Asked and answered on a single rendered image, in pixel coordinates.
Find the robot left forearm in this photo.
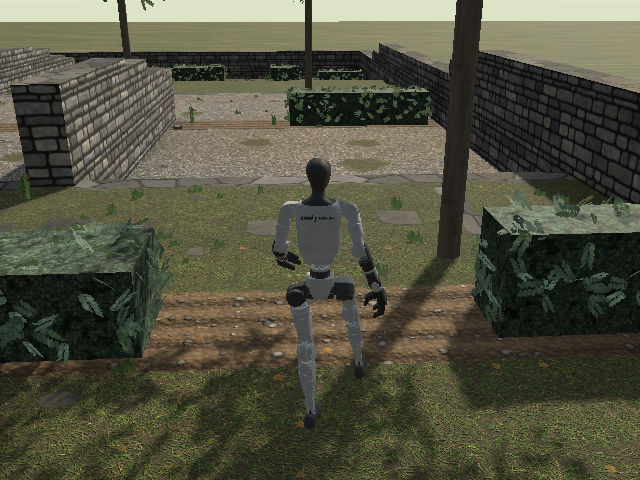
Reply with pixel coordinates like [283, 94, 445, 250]
[272, 238, 288, 262]

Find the right robot foot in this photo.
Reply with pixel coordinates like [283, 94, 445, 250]
[353, 355, 367, 378]

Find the robot left upper arm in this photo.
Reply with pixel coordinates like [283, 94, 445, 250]
[273, 201, 299, 253]

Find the robot right upper arm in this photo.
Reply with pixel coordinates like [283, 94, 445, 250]
[339, 201, 367, 258]

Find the robot left hand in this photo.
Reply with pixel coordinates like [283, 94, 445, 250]
[276, 251, 301, 270]

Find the robot right hand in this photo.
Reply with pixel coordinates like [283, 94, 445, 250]
[364, 288, 387, 318]

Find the robot right forearm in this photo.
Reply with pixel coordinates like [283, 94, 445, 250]
[358, 242, 383, 292]

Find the left robot shin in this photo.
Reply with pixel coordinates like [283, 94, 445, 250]
[296, 344, 316, 414]

